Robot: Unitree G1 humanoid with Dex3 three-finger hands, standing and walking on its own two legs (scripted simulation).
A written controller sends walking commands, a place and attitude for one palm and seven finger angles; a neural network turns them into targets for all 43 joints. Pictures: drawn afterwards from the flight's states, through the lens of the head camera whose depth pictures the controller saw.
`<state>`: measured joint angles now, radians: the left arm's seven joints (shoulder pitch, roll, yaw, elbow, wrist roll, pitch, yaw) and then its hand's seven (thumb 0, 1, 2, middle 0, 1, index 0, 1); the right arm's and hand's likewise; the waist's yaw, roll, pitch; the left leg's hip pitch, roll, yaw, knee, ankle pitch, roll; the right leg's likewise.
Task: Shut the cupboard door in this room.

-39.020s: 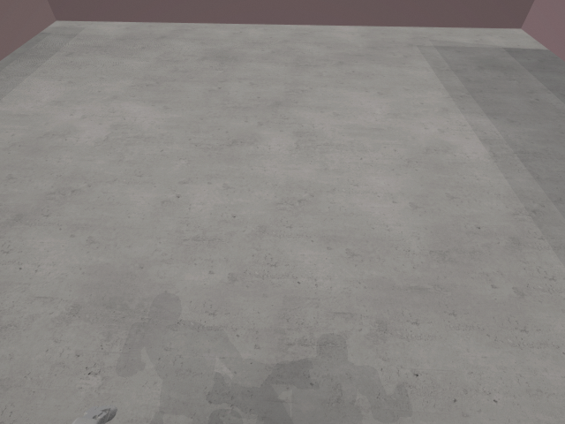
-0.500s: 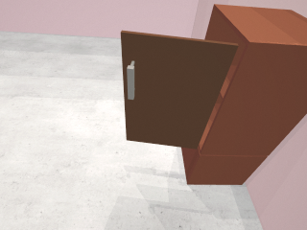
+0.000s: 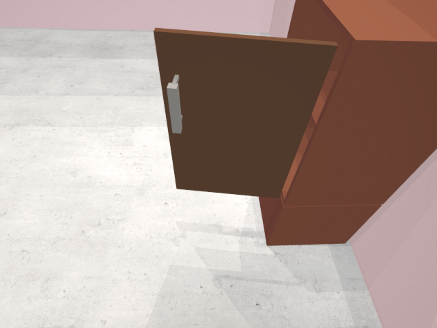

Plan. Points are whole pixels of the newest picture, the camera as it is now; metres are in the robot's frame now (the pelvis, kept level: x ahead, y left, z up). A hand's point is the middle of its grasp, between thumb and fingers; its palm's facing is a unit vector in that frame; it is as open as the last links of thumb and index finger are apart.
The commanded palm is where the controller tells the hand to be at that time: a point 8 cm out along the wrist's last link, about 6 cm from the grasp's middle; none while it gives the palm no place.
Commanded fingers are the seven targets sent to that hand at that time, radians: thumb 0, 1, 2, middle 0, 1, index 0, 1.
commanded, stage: look again from close up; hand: left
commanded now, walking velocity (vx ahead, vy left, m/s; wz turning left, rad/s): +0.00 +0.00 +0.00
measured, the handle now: (176, 104) +0.61 +0.15 +0.05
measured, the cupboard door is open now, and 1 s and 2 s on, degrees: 82 82 82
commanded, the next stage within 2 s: shuffle to correct the standing spot in 0.22 s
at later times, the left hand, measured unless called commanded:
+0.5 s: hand out of the picture +0.00 +0.15 -0.18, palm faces +0.03 -0.99 -0.17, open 7.3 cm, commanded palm none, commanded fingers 0.00 0.90 0.90 -0.20 -0.30 -0.20 -0.30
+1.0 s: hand (146, 317) +0.17 +0.16 -0.17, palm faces +0.02 -0.98 -0.18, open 7.3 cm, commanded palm none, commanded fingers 0.00 0.90 0.90 -0.20 -0.30 -0.20 -0.30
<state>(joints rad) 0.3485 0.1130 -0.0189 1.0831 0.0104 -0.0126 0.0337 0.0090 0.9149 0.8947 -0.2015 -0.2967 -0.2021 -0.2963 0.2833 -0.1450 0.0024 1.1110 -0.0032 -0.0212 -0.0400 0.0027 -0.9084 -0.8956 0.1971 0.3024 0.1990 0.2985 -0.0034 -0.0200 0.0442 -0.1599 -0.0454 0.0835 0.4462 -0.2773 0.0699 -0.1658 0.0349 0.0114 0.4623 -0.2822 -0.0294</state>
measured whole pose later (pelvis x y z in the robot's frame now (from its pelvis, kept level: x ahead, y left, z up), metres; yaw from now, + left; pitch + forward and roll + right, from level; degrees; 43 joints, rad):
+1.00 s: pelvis +0.11 -0.02 +0.00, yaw +1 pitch -1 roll -2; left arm 0.19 0.19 0.05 0.98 0.02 0.01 0.00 0.02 0.94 0.89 -0.20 -0.30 -0.20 -0.30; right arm 0.45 -0.09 0.02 1.14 -0.03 -0.06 -0.05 0.00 -0.91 -0.90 0.20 0.30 0.20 0.30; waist -0.03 0.00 0.11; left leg 0.08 0.01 0.05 0.32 -0.38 0.03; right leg -0.60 -0.06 -0.07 0.96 -0.30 -0.05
